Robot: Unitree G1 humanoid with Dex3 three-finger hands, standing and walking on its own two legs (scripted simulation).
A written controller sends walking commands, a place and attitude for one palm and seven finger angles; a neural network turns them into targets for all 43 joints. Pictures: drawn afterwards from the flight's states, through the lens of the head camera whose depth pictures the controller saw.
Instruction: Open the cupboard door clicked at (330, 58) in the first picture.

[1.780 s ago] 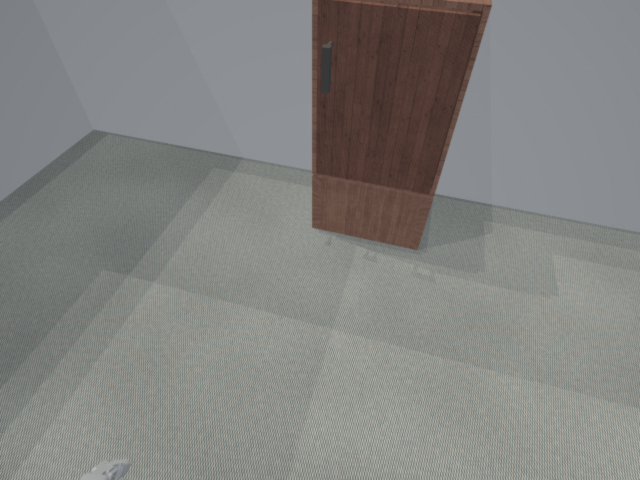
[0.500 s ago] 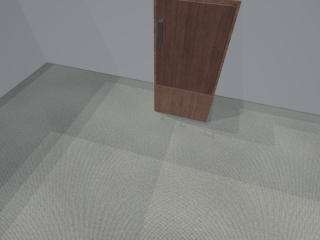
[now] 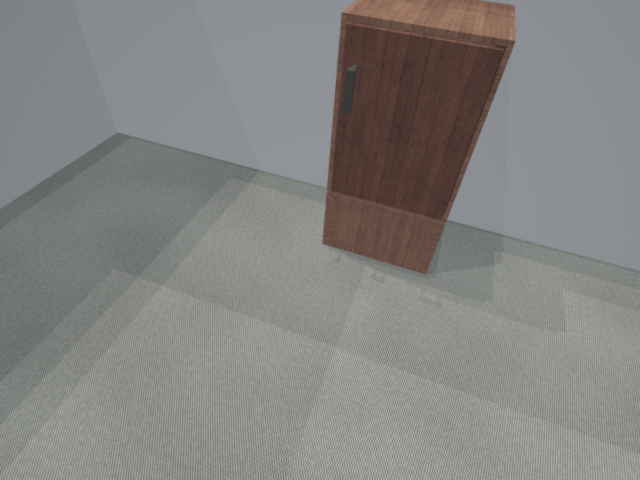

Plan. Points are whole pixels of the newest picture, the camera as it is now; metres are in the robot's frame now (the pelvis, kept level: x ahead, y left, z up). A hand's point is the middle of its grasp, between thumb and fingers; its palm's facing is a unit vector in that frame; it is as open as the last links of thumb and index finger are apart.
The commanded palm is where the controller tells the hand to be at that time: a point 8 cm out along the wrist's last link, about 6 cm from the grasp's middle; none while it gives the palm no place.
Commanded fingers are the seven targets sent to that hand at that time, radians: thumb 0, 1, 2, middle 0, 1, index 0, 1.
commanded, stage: walk to a spot facing it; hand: left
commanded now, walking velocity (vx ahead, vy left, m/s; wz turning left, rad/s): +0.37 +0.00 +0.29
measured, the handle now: (351, 88) +1.20 -0.02 -0.02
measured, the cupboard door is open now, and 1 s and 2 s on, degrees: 0 0 0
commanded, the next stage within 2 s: turn to face it in 0.50 s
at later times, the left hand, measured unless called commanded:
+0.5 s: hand (195, 422) +0.25 +0.21 -0.18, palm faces +0.02 -0.99 -0.13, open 7.3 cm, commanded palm none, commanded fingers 0.00 0.90 0.90 -0.20 -0.30 -0.20 -0.30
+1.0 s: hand (210, 352) +0.37 +0.22 -0.18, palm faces +0.01 -0.98 -0.19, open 7.3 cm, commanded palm none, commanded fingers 0.00 0.90 0.90 -0.20 -0.30 -0.20 -0.30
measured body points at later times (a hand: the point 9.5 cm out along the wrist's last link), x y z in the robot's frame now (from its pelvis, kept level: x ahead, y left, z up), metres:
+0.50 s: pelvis +0.19 +0.04 -0.01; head +0.21 +0.05 +0.44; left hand +0.25 +0.27 -0.17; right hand +0.06 -0.14 -0.15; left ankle +0.03 +0.11 -0.74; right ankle +0.34 -0.08 -0.70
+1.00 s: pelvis +0.36 +0.04 -0.01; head +0.39 +0.04 +0.44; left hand +0.37 +0.27 -0.16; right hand +0.47 -0.19 -0.14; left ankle +0.43 +0.17 -0.72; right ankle +0.36 -0.05 -0.74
